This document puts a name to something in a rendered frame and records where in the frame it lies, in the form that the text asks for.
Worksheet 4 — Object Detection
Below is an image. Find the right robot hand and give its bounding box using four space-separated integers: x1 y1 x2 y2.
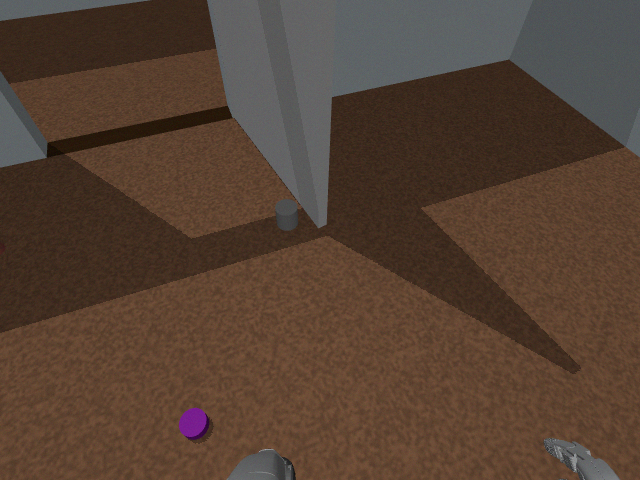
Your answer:
544 438 620 480

